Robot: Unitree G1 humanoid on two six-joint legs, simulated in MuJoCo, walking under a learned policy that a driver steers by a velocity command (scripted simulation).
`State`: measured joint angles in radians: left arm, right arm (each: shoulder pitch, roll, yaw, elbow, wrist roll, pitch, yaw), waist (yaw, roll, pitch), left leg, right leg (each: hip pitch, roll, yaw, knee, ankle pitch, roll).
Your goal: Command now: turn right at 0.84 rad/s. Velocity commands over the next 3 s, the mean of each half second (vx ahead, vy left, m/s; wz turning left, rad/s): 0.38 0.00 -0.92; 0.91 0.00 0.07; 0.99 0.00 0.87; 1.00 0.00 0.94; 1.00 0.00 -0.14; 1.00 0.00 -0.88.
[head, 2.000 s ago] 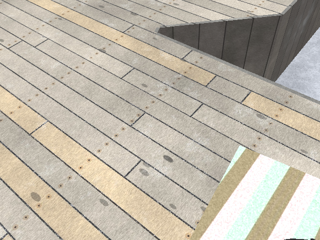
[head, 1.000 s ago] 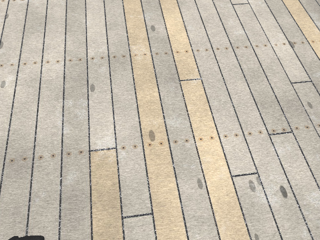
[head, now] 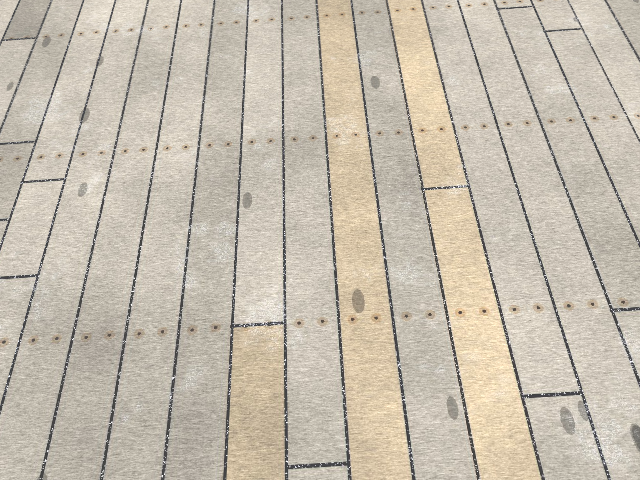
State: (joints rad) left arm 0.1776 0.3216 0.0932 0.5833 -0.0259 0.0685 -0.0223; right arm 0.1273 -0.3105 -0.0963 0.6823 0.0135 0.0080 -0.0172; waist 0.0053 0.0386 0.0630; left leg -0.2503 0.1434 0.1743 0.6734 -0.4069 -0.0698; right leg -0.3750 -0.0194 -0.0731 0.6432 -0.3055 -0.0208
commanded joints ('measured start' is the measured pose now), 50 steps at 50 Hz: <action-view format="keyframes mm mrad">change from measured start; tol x32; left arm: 1 164 312 84 -74 45 -39 16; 38 -303 26 -80 -116 66 -116 -78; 44 358 273 12 58 117 -144 23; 50 137 52 -42 103 64 -155 28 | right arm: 1 -78 -49 -6 -134 -42 -29 1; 50 207 -29 35 83 -38 -38 73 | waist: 1 70 -384 -267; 21 -29 -183 -43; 24 -161 220 -157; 39 -87 138 49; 44 194 -278 -426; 50 15 -183 -20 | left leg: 1 -489 -169 -177 590 -313 -24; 17 -267 -206 -289 -42 142 -1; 22 244 -184 -233 -211 151 30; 25 366 308 -995 -519 -503 183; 37 137 33 -376 -581 203 232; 42 27 18 -286 -165 916 208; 44 -465 -153 -227 501 -49 170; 50 -501 -18 -246 587 158 144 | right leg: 1 460 -371 715 -274 680 -381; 10 221 -144 555 -428 -305 -222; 21 -120 0 623 -309 -292 -151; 25 -541 112 267 461 -169 -37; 35 -455 8 115 269 149 16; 42 368 103 10 -102 83 -38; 44 900 -388 584 -214 -494 -100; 45 727 -443 863 -396 -656 -113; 50 311 -272 309 -475 -134 -79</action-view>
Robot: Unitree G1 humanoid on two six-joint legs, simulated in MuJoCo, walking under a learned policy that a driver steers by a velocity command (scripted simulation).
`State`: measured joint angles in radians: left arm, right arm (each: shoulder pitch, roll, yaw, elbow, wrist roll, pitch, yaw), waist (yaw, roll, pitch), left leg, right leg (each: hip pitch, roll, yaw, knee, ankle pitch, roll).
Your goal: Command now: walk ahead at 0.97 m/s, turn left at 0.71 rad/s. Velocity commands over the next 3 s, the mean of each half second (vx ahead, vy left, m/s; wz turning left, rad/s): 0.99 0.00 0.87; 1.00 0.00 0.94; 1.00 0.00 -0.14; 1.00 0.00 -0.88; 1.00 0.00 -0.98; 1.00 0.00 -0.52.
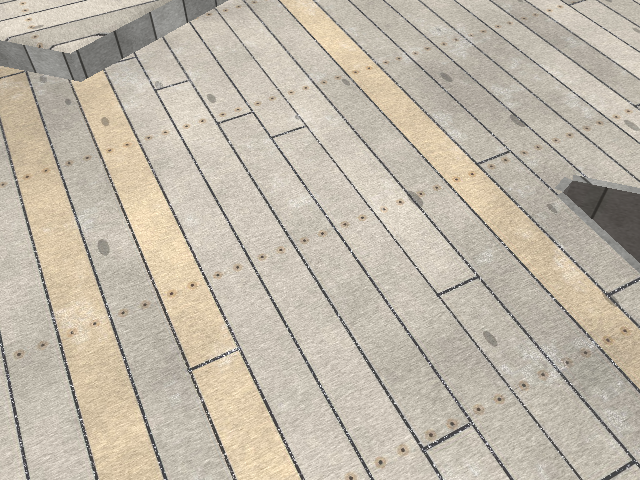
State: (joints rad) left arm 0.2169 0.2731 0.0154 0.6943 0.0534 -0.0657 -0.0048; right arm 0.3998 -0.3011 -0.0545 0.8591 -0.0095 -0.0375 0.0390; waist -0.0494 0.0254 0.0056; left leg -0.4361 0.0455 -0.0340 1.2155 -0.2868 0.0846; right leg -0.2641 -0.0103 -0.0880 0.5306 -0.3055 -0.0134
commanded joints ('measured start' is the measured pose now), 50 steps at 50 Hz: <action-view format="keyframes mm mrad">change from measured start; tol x32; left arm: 1 109 83 33 11 -25 -32 6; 31 -285 86 -23 -192 -24 2 -16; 37 405 307 74 -40 3 -18 54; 50 156 113 35 96 -18 -69 -8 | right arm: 1 -105 -26 -5 -108 -16 20 24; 10 -428 -13 39 -247 -13 22 73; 15 196 -208 -57 -71 16 34 10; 50 -391 -47 42 -313 -26 30 50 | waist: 1 63 -154 72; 17 -53 236 -334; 27 40 -65 129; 36 246 -5 -220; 38 114 -524 -429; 41 111 -60 -81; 50 31 -87 121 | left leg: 1 -349 86 -34 43 56 -13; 13 126 -147 246 -447 195 117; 15 649 -164 116 -573 102 173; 17 945 207 -726 -776 -88 445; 26 12 -41 -364 -1065 139 256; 35 300 -51 -375 -626 794 78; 38 -265 -214 -139 203 -239 31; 50 -306 13 -3 -206 248 13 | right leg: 1 194 -272 261 -380 -54 -79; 8 155 -176 -147 -465 510 -32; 13 331 -229 -185 -23 1466 -1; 15 82 -164 -157 638 1164 -11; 16 -278 -11 -113 988 -108 9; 17 -574 78 92 1240 -219 41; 31 -185 -43 96 103 411 65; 36 428 -17 131 39 87 12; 38 714 -500 1008 -278 -553 -94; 50 108 -218 -16 -448 346 -57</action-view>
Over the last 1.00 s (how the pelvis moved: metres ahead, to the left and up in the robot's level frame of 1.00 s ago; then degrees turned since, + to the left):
0.36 -0.20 0.01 -22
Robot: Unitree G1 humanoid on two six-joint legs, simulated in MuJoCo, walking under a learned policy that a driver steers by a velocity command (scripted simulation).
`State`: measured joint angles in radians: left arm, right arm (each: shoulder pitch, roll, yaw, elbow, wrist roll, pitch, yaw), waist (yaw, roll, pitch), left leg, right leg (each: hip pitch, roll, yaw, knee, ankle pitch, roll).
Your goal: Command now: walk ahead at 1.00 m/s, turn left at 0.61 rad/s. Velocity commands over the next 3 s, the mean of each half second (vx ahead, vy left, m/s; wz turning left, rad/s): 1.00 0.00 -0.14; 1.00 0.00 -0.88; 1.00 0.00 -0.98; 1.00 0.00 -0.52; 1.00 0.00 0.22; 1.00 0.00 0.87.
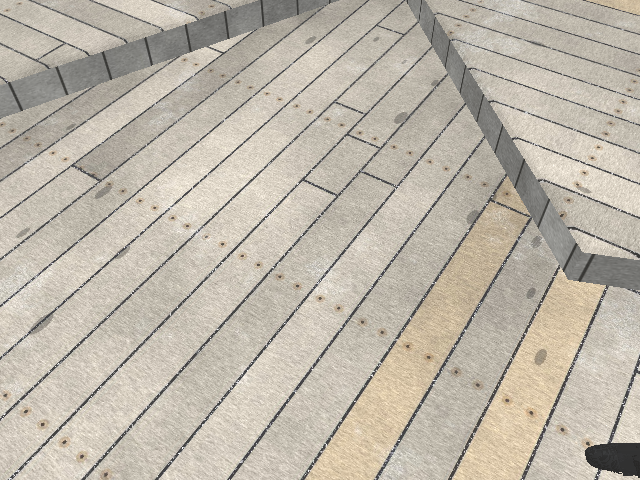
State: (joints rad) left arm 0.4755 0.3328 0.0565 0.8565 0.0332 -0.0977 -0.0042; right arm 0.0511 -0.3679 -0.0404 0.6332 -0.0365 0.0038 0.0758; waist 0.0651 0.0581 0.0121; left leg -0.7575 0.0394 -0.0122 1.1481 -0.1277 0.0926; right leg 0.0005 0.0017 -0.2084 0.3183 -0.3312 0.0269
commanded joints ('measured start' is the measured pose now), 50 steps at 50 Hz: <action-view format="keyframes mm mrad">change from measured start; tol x64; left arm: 1 -85 56 -6 -51 2 -37 -9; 50 -108 219 87 -92 -26 16 -9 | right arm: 1 -84 18 33 -89 -2 -16 19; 50 86 -82 14 -64 13 -93 -88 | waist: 1 -74 -85 142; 50 -102 -99 -146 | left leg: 1 61 -1 24 -238 116 16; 10 1276 334 -563 -650 -351 164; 29 797 155 266 -609 1345 -114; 33 -111 -130 -48 710 -418 -132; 50 636 -59 -15 -648 30 -108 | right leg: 1 -164 -214 56 -273 421 -95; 7 47 -281 -3 121 1430 -119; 11 -719 -7 292 1223 -74 -122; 29 -231 105 -8 415 338 -205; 33 450 -228 891 161 117 -590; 40 -455 -37 646 -192 76 -392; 50 -128 9 604 253 782 -182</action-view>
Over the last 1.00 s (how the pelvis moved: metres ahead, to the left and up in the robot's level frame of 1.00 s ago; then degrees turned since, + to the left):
0.84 0.25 0.00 54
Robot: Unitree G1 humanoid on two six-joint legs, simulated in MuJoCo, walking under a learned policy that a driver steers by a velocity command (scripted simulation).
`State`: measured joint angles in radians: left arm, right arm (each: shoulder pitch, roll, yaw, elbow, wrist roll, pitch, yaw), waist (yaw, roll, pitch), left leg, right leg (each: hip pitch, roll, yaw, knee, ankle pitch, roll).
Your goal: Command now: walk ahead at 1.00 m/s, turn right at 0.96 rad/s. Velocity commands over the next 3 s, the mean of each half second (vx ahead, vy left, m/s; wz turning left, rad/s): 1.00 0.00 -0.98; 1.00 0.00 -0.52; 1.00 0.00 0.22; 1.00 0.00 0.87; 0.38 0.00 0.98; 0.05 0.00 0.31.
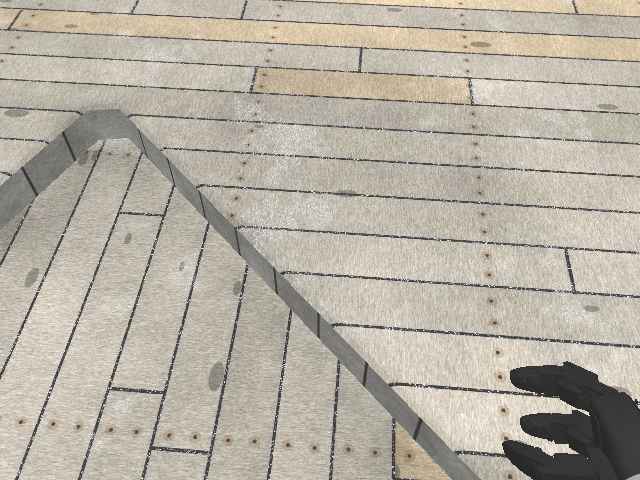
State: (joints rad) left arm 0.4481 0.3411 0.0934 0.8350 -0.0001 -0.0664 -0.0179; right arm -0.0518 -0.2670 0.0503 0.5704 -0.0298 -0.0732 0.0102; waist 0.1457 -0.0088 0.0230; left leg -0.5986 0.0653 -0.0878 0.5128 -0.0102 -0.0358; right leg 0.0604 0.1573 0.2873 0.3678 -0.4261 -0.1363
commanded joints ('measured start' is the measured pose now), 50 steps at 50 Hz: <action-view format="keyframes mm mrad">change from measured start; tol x64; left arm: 1 -145 206 47 -87 11 -24 0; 50 -433 -102 -94 -330 22 20 -11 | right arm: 1 403 -229 -101 49 1 -22 -38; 50 526 -11 -102 331 16 -62 -4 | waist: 1 -308 -21 -251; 50 -111 -2 93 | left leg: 1 710 -31 36 14 -163 38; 4 923 386 -749 -277 -905 172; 23 621 208 324 247 1376 5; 26 -336 -35 204 1343 -436 -9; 30 -788 -5 146 1587 -530 56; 39 860 -170 194 537 -285 90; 42 684 187 -875 -216 -633 215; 50 185 15 -91 -331 -340 146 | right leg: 1 -298 -113 78 443 820 3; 3 -756 15 -125 1010 -91 32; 20 -1045 -170 -443 1007 29 -74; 27 744 -445 109 236 1468 -325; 33 -341 -329 -132 -276 534 -89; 39 -451 -258 -175 452 1691 -52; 41 -716 191 35 1541 88 10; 50 -871 -135 -185 998 187 4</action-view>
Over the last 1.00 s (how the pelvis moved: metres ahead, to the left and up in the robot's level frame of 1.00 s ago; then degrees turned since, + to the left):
0.94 -0.07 -0.01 -33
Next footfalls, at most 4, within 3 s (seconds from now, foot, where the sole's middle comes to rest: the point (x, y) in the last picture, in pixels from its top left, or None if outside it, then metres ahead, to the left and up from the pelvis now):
0.02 left None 0.23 0.18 -0.76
0.50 right None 0.43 -0.06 -0.76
0.80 left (487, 273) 0.90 -0.21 -0.64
1.24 right None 1.10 -0.62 -0.64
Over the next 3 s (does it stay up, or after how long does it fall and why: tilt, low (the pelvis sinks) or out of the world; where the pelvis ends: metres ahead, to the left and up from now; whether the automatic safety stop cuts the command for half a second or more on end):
stays up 2.02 -0.99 0.13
